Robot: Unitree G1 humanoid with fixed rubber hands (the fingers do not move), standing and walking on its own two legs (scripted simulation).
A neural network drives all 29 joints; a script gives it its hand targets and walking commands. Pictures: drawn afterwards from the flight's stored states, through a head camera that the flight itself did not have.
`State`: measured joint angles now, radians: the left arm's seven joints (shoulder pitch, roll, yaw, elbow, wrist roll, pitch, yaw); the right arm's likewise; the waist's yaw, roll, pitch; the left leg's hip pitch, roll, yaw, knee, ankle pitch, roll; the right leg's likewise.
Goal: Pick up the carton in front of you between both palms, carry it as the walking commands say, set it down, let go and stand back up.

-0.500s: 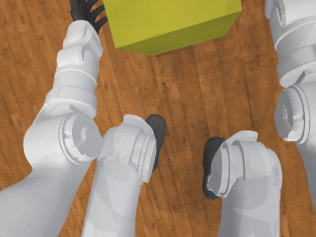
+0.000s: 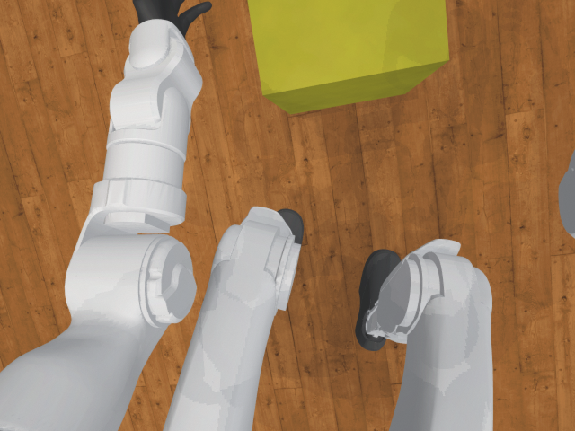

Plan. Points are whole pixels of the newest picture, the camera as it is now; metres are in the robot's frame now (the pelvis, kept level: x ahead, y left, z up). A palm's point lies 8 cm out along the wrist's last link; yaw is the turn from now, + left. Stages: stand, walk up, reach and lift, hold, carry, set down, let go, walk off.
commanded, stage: set down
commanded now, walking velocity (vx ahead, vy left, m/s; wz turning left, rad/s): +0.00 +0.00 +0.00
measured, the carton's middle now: (339, 23) +0.58 +0.04 -0.31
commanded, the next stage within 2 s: let go in 0.66 s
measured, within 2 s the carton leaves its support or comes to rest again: neither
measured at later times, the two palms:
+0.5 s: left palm out of the picture +0.51 +0.21 +0.03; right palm out of the picture +0.63 -0.16 +0.04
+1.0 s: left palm out of the picture +0.45 +0.21 +0.15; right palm out of the picture +0.53 -0.19 +0.14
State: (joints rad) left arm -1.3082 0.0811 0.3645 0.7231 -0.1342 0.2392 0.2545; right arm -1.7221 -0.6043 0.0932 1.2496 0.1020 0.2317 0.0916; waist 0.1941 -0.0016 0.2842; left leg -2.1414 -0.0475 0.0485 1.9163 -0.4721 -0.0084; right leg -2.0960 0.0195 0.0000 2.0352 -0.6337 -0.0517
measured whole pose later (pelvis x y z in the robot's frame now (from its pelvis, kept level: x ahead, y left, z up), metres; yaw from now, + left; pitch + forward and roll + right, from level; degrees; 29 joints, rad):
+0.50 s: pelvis +0.02 -0.01 +0.13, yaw -1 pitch +47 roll +4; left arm -1.14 0.04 0.45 0.58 -0.05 0.30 0.20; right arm -1.57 -0.54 -0.01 1.12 -0.02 0.29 0.12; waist 0.21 -0.03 0.07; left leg -1.86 -0.04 0.01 1.42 -0.37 -0.02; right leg -1.84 0.06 0.02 1.52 -0.49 -0.05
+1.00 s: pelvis +0.06 +0.00 +0.25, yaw -5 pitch +41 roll +0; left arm -0.62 0.05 0.31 0.53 0.10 0.16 -0.01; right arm -0.94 -0.24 -0.26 0.83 -0.15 0.19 -0.04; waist 0.15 -0.01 -0.08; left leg -1.38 -0.01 0.00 0.89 -0.23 0.00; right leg -1.34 0.09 0.05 0.93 -0.31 -0.02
